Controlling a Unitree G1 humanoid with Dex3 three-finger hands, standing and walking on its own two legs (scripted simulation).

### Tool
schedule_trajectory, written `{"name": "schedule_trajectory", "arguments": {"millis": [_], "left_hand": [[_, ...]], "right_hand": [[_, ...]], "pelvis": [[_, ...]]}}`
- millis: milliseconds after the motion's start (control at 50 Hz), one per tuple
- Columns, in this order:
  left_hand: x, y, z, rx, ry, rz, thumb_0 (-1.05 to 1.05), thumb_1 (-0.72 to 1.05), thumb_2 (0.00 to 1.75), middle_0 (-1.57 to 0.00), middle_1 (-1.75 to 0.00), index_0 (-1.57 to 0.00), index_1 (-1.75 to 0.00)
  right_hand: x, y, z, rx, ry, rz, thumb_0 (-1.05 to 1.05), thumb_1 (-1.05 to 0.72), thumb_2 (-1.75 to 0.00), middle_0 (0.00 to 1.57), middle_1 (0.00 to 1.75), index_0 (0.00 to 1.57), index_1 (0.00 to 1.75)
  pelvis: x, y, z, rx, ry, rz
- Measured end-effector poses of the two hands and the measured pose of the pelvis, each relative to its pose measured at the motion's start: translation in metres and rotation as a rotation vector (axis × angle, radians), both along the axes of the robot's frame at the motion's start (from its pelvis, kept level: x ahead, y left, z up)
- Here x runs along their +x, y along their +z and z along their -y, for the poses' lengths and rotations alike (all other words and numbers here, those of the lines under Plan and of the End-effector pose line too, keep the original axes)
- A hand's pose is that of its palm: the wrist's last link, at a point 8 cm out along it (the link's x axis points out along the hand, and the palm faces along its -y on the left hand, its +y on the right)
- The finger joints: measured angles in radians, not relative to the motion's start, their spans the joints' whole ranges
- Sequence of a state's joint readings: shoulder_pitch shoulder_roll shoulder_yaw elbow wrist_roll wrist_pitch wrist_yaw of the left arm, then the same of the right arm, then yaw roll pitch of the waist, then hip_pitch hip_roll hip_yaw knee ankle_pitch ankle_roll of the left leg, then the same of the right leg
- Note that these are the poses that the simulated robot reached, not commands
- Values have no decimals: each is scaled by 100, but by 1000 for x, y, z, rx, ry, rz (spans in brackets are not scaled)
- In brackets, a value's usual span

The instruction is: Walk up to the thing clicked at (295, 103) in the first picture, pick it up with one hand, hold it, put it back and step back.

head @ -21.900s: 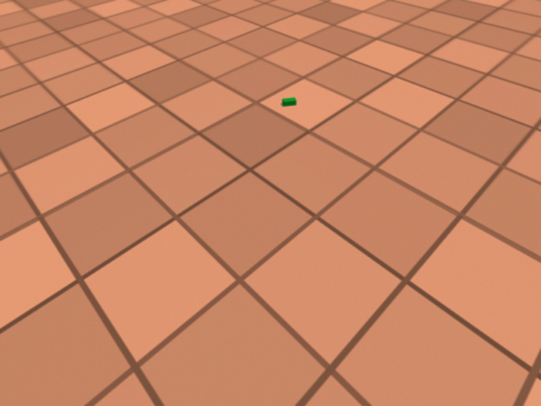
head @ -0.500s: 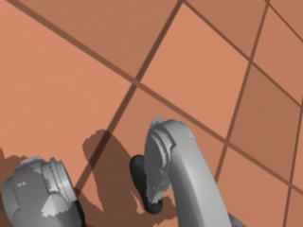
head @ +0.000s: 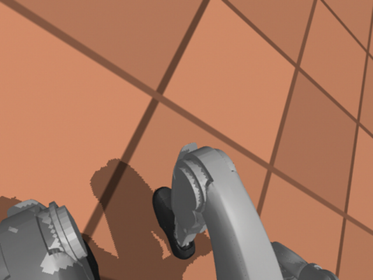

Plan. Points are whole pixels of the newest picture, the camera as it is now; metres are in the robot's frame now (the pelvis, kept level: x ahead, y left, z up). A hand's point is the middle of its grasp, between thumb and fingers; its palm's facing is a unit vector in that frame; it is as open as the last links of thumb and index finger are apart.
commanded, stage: close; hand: left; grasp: from above
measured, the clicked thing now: out of the picture +0.42 +0.33 -0.28
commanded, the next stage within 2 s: settle in 1.44 s
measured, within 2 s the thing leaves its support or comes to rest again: leaves its support in 1.84 s
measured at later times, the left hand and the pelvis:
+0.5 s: hand out of the picture +0.42 +0.32 -0.26, palm faces -0.37 -0.14 -0.92, open 11.7 cm; pelvis -0.01 +0.00 +0.01, yaw -1 degrees
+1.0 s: hand out of the picture +0.41 +0.33 -0.25, palm faces -0.44 -0.19 -0.88, open 9.7 cm; pelvis +0.00 +0.00 +0.01, yaw -1 degrees
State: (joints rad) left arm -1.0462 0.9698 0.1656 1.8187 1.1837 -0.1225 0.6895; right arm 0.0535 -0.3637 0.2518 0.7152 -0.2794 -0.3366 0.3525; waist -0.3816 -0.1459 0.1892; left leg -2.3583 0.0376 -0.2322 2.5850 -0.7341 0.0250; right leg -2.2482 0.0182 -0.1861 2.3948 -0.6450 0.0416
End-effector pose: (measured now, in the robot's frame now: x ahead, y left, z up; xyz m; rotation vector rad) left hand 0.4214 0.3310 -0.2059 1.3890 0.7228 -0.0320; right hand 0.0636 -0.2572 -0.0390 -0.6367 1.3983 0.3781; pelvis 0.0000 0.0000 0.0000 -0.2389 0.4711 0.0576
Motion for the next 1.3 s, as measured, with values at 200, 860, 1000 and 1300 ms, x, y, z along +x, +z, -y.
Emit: {"name": "schedule_trajectory", "arguments": {"millis": [200, 860, 1000, 1300], "left_hand": [[0, 7, 5, -62, -106, -9, 0, -35, 83, -19, -95, -21, -92], [4, 13, 0, -20, -91, 6, 0, 8, 47, -48, -62, -54, -60], [-4, 13, 1, -32, -119, 19, 0, 17, 44, -50, -56, -60, -55], [0, 14, 0, -11, -127, 65, 0, 36, 33, -68, -43, -79, -44]], "right_hand": [[-10, -6, -17, 35, -7, -39, 0, -90, -90, 20, 30, 20, 30], [-6, 6, -14, 18, 6, -8, 0, -90, -90, 20, 30, 20, 30], [-7, 0, -20, 32, 21, -6, 0, -90, -90, 20, 30, 20, 30], [-1, 13, -12, -30, 51, 11, 0, -90, -90, 20, 30, 20, 30]], "pelvis": [[1, 5, 1, -9, -4, 14], [-2, 9, -1, -16, -4, 8], [-5, 9, 0, -10, -7, 22], [-6, 10, -1, -22, -10, 24]]}}
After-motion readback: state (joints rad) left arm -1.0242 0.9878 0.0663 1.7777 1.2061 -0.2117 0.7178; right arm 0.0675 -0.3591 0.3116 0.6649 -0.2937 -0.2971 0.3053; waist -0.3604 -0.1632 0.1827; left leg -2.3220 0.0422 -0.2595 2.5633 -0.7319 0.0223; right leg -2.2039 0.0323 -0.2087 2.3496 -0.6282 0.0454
